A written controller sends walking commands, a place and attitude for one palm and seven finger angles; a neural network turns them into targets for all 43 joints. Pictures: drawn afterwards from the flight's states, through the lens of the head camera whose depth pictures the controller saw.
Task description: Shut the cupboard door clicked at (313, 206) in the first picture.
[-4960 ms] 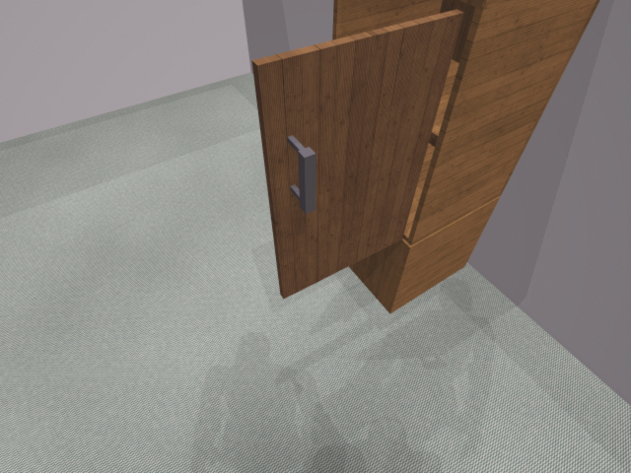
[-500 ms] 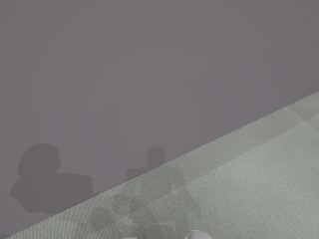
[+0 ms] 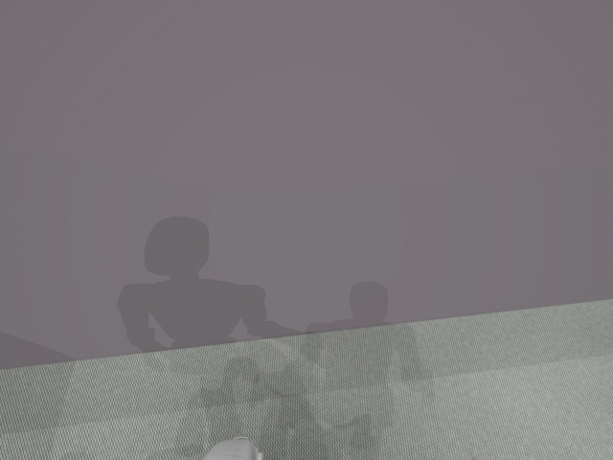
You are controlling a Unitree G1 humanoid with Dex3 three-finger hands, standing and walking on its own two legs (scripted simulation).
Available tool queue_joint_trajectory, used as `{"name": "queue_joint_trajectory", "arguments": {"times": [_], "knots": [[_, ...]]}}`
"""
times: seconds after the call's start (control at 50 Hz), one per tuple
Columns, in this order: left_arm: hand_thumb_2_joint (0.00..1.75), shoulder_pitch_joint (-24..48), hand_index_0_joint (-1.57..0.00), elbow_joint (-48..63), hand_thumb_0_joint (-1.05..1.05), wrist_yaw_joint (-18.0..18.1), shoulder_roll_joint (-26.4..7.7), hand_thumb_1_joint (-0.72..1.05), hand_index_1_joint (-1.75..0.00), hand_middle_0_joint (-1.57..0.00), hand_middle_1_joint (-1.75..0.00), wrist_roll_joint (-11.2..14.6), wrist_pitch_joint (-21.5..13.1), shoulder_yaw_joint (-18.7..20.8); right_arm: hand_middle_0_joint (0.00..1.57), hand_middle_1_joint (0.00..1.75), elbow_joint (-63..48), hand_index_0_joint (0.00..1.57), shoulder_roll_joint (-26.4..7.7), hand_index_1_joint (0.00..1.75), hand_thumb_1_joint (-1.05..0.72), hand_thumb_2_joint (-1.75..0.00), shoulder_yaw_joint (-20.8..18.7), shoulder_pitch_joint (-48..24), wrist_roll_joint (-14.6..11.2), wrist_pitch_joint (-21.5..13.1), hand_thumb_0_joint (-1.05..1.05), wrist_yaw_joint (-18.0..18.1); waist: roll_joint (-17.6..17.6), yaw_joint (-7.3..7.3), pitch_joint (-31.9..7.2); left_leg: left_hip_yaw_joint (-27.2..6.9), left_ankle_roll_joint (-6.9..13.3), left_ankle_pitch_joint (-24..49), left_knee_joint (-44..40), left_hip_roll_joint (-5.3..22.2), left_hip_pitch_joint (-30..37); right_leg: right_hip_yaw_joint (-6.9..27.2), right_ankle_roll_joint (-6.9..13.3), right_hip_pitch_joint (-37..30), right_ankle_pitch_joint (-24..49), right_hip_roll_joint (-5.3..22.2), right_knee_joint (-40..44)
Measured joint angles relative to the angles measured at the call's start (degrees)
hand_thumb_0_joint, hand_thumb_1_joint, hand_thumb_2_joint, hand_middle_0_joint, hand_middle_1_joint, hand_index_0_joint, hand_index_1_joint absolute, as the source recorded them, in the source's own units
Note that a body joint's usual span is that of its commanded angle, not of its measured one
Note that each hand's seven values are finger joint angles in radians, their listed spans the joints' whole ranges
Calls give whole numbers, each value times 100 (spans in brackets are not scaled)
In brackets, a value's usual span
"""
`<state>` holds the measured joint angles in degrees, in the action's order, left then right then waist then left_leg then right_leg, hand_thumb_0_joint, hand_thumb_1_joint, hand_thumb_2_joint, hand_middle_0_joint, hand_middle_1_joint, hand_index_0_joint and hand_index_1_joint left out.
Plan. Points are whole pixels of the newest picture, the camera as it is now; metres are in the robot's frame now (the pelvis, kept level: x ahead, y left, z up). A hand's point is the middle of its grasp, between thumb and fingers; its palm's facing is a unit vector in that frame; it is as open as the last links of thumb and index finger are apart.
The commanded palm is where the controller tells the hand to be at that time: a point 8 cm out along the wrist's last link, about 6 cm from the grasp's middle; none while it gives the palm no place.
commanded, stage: turn to face it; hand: left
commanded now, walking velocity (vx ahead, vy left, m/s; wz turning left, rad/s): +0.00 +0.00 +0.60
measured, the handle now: out of the picture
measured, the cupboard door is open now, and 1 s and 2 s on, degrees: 88 88 88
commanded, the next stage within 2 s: none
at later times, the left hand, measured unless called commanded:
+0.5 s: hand out of the picture +0.05 +0.17 -0.15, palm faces +0.30 -0.91 -0.30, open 7.4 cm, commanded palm none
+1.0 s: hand out of the picture +0.01 +0.19 -0.16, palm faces +0.58 -0.77 -0.26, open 7.4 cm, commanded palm none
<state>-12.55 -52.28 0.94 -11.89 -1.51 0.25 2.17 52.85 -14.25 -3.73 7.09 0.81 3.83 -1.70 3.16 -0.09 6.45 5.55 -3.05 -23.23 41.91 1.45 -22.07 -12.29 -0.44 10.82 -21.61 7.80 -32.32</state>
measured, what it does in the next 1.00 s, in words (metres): steps on the spot, turning left: left foot, then right foot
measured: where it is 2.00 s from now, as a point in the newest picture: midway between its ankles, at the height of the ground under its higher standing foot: outside the picture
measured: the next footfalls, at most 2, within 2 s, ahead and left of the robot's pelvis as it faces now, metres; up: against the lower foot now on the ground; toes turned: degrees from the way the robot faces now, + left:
left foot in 0.04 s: +0.05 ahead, +0.13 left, +0.00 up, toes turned +8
right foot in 0.38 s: +0.10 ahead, -0.15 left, +0.00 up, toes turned +10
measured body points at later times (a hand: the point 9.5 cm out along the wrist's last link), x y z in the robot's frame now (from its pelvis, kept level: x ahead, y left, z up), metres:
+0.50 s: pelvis +0.04 -0.05 +0.00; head +0.09 -0.06 +0.44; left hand +0.04 +0.22 -0.13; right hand +0.20 -0.27 -0.16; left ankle -0.03 +0.08 -0.65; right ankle +0.06 -0.15 -0.73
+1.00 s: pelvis +0.06 -0.05 +0.00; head +0.09 -0.01 +0.45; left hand -0.02 +0.23 -0.14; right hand +0.27 -0.21 -0.14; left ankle -0.01 +0.06 -0.73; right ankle +0.14 -0.17 -0.68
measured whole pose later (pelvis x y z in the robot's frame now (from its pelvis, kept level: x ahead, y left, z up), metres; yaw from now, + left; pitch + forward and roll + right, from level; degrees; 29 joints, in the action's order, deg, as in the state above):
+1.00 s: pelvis +0.06 -0.05 +0.00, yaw +35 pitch +1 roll +0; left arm -8.1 -50.9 0.6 -14.6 -0.9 3.4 3.9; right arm 52.7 -12.2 -2.6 10.0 1.7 2.1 -0.1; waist 0.9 -0.1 5.2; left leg -2.6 0.1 -14.5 29.2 -0.4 -15.6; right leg -0.8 -4.6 25.8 -25.0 4.1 -54.0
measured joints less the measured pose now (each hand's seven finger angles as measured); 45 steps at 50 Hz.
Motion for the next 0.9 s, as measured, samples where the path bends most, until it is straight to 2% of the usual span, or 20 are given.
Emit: {"name": "queue_joint_trajectory", "arguments": {"times": [0.04,0.06,0.08,0.12,0.18,0.26,0.32,0.36,0.38,0.42,0.48,0.52,0.6,0.68,0.72,0.74,0.76,0.8,0.84,0.9], "knots": [[90,-147,-21,-29,0,-21,-68,90,-30,-20,-30,32,38,26,20,30,-126,20,-32,30,-91,-90,28,-83,17,-73,1,-12,5,20,-21,88,117,746,-719,-34,341,-133,-72,146,-265,88,-479],[90,-186,-21,-58,0,-33,-118,90,-30,-20,-30,56,84,43,20,30,-182,20,-37,30,-91,-90,17,-115,35,-135,1,-5,6,-2,-50,51,327,785,-751,-63,326,-76,-157,355,-430,117,-983],[90,-154,-21,-103,0,-27,-194,90,-30,-20,-30,64,167,67,20,30,-215,20,-4,30,-91,-90,18,-154,39,-179,1,13,68,2,-29,0,434,674,-566,-117,227,174,-227,607,-748,91,-1600],[90,-90,-21,-141,1,6,-310,90,-30,-20,-30,49,318,130,20,30,-254,20,56,30,-91,-90,63,-168,50,-218,1,42,125,67,-18,-96,471,514,-442,-143,184,606,-288,1069,-1035,-74,-2602],[90,44,-20,-138,1,-6,-368,91,-30,-20,-30,25,387,193,20,30,-258,20,101,30,-91,-90,97,-98,67,-213,0,121,40,108,-69,-311,364,640,-702,-146,264,917,-351,1504,-674,-226,-3112],[90,179,-20,12,1,-45,-332,91,-30,-20,-30,32,334,189,20,30,-198,20,107,30,-91,-90,109,-24,85,-171,0,142,-188,104,-85,-613,302,830,-1005,-123,378,1095,-376,1554,-462,-330,-2438],[90,245,-20,123,1,-54,-279,91,-30,-20,-30,43,268,166,20,30,-168,20,107,30,-91,-90,85,37,95,-119,1,122,-351,51,-98,-850,193,836,-996,-107,369,1104,-355,1282,-330,-438,-1494],[90,236,-20,205,1,-60,-253,91,-30,-20,-30,47,190,144,20,30,-157,20,103,30,-91,-90,58,96,71,-71,1,109,-423,27,-135,-1006,95,752,-824,-126,284,1045,-331,940,87,-513,-643],[90,209,-20,249,1,-53,-240,91,-30,-20,-30,25,126,134,20,30,-159,20,91,30,-90,-90,34,133,44,-46,1,99,-441,29,-172,-1055,116,623,-622,-151,175,992,-180,825,401,-505,-308],[90,215,-20,266,0,-20,-126,91,-30,-20,-30,-7,58,84,20,30,-96,20,19,30,-91,-90,-40,112,23,20,1,87,-546,25,-119,-1089,133,-242,472,-229,-188,824,38,822,375,-472,-460],[90,128,-20,253,0,30,47,91,-30,-20,-30,-7,65,34,20,30,-15,20,-49,30,-91,-90,-102,96,32,94,1,37,-538,0,-98,-821,94,-371,2111,-248,-657,625,107,608,300,-348,-242],[90,66,-21,215,0,42,112,91,-30,-20,-30,-4,82,8,20,30,3,20,-34,30,-91,-90,-102,89,29,106,1,11,-443,-47,-98,-604,13,-276,2386,-162,-710,509,99,462,383,-258,1],[90,16,-21,178,1,25,173,90,-30,-20,-30,-9,45,-32,20,30,10,20,45,30,-91,-90,-50,69,1,74,1,-16,-209,-70,-28,-282,-79,-291,1371,-33,-350,223,97,257,439,-79,254],[90,-15,-21,157,0,12,90,91,-30,-20,-30,-18,1,13,20,30,12,20,107,30,-91,-90,13,-32,-17,35,1,-23,-62,35,64,-77,-24,-230,165,-30,107,-85,42,222,261,48,58],[90,-69,-21,124,0,-6,8,91,-30,-20,-30,4,21,52,20,30,-38,20,128,30,-91,-90,42,-71,-13,-14,1,-26,-5,46,60,21,42,230,-531,-68,399,-234,-20,277,75,126,-231],[90,-124,-21,114,0,-17,-27,91,-30,-20,-30,27,47,73,20,30,-90,20,110,30,-91,-90,53,-60,1,-64,1,-32,-25,37,9,3,151,702,-883,-58,540,-300,-63,382,-57,154,-509],[90,-108,-21,67,0,-25,-98,91,-30,-20,-30,51,102,99,20,30,-112,20,142,30,-91,-90,42,-76,19,-119,1,-17,44,20,5,-34,280,776,-795,-114,473,-166,-169,565,-396,189,-989],[90,-26,-21,-13,1,-2,-226,91,-30,-20,-30,48,272,145,20,30,-135,20,208,30,-91,-90,76,-72,36,-184,1,22,135,43,9,-114,439,537,-585,-169,403,362,-274,1003,-947,31,-2086],[90,70,-21,-74,1,10,-289,91,-30,-20,-30,36,364,190,20,30,-144,20,244,30,-91,-90,99,16,54,-211,1,85,113,36,-53,-251,462,479,-678,-176,442,675,-326,1335,-877,-135,-2782],[90,229,-20,-40,1,-20,-309,91,-30,-20,-30,34,375,206,20,30,-97,20,242,30,-91,-90,117,138,62,-215,1,162,1,45,-104,-456,399,677,-1003,-193,565,967,-388,1614,-466,-250,-3075]]}}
